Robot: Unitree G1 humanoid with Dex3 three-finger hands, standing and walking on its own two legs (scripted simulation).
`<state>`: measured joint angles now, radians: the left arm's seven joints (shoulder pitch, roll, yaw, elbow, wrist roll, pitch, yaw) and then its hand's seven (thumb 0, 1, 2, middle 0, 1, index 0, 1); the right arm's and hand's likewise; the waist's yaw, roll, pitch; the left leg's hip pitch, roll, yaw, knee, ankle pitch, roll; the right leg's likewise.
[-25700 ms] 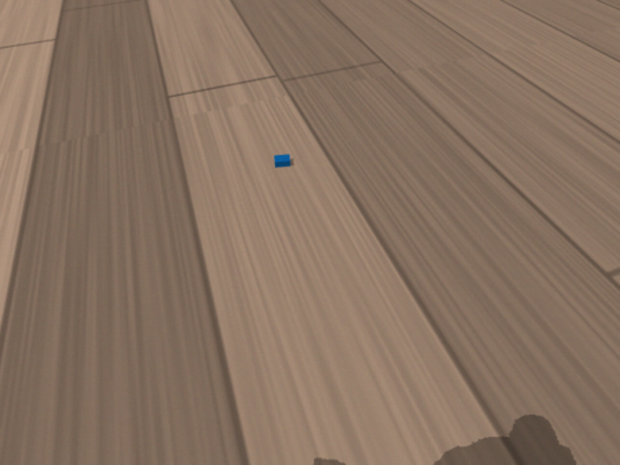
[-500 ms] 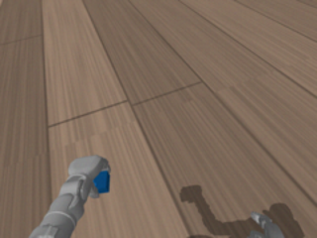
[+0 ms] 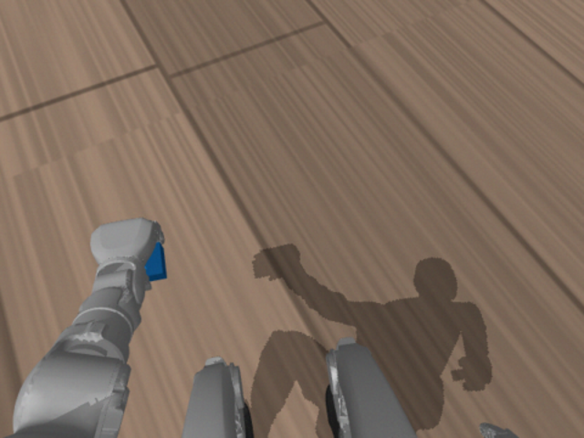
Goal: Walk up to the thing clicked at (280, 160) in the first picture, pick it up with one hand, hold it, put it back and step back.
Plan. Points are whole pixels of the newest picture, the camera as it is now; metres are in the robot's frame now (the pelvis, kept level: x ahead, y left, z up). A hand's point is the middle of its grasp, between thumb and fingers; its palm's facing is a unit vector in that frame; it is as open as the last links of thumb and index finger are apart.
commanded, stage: crouch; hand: left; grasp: from above
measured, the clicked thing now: (138, 264) +0.42 +0.22 -0.15
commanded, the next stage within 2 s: lower in 1.36 s
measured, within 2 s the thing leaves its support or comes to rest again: neither
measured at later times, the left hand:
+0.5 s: hand (167, 278) +0.45 +0.22 -0.32, palm faces -0.44 -0.04 -0.90, open 8.2 cm
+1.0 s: hand (177, 280) +0.47 +0.22 -0.40, palm faces -0.45 -0.06 -0.89, open 8.2 cm
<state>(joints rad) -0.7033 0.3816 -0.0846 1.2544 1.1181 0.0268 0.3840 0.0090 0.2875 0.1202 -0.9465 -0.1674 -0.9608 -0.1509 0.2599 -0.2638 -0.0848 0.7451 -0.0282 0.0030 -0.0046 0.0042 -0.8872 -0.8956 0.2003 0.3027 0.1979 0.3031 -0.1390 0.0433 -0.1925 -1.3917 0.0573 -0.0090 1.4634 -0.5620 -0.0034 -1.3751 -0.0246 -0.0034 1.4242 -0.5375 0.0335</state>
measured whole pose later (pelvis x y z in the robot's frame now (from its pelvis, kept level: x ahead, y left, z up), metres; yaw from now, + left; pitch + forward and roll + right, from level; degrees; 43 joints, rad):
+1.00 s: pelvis -0.03 -0.01 -0.25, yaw -3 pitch +36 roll -5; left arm -1.06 0.66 0.07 1.50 1.20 -0.08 0.37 0.01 0.29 0.16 -0.92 -0.22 -0.93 -0.20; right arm 0.17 -0.27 0.02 0.74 -0.13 -0.05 0.11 0.00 -0.90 -0.90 0.20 0.30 0.20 0.30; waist -0.26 0.02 -0.07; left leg -2.24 0.04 -0.11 2.30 -0.69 -0.02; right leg -2.20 -0.01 -0.03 2.23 -0.66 0.04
